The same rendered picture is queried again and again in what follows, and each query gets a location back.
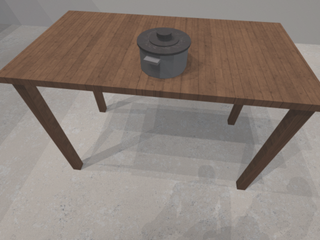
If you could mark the lid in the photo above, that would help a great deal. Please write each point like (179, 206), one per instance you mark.
(178, 43)

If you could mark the table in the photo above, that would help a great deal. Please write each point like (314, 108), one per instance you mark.
(236, 62)

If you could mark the pot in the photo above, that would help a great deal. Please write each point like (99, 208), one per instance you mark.
(163, 67)

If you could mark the knob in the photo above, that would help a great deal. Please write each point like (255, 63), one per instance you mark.
(164, 33)

